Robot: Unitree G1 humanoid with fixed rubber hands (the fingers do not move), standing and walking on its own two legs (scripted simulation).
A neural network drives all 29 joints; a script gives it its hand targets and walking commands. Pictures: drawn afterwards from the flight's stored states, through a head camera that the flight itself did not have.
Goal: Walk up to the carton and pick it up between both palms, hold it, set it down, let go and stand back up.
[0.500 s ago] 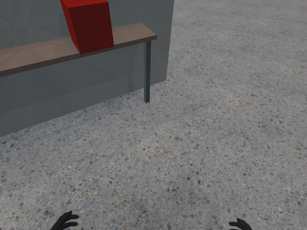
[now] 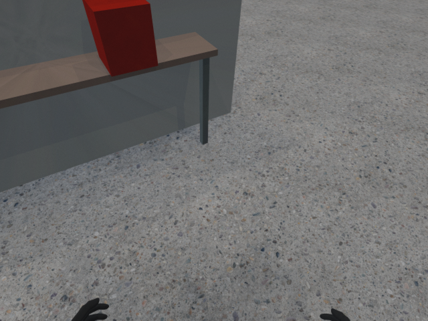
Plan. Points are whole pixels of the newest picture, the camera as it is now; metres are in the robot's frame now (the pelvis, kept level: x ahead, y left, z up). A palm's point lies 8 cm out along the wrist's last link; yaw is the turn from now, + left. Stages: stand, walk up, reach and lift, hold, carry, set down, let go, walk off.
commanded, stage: walk up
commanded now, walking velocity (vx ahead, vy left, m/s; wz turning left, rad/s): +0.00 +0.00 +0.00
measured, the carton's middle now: (122, 33) +1.19 +0.43 +0.02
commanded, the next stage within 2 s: none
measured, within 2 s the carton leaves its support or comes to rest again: neither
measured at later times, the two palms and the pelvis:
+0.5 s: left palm out of the picture +0.03 +0.37 -0.10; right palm (309, 305) +0.20 -0.18 -0.08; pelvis +0.05 +0.07 +0.00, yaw +11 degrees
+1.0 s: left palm (36, 233) +0.32 +0.41 -0.08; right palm (279, 260) +0.30 -0.14 -0.11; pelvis +0.25 +0.13 -0.01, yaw +16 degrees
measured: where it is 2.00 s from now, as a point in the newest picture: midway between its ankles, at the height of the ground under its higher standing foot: (165, 246)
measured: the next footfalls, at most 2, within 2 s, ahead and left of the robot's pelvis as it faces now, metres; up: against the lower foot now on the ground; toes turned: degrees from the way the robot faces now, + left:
left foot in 0.54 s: +0.15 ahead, +0.26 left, +0.00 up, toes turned +15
right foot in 1.00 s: +0.43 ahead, +0.05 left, +0.00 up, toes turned +11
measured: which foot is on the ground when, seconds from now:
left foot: down 0.00-0.24, up 0.26-0.52, down 0.54-1.00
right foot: down 0.00-0.54, up 0.56-0.98, down 1.00-1.00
